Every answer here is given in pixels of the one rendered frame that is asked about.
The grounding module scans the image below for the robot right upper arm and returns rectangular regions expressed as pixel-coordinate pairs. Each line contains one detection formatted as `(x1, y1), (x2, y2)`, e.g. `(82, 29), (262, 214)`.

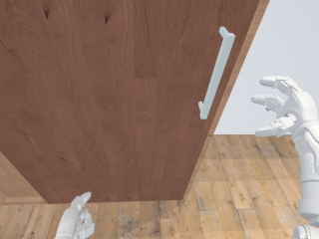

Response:
(292, 224), (319, 239)

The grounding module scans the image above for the handle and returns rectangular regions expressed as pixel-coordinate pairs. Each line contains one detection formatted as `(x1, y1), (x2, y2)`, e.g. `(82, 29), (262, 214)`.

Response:
(198, 26), (235, 120)

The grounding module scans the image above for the robot right hand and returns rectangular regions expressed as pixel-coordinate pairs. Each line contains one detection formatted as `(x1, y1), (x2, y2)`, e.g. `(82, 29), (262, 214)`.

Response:
(250, 76), (319, 137)

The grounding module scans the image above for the right robot forearm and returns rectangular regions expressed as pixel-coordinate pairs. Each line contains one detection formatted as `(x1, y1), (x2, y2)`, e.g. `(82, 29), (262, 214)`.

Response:
(291, 120), (319, 228)

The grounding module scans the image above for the wardrobe door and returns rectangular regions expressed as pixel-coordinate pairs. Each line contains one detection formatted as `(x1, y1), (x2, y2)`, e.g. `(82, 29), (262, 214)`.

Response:
(0, 0), (260, 204)
(0, 151), (41, 198)

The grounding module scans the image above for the robot left hand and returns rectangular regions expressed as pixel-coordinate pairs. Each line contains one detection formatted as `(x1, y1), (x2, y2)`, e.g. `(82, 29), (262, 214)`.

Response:
(55, 191), (95, 239)

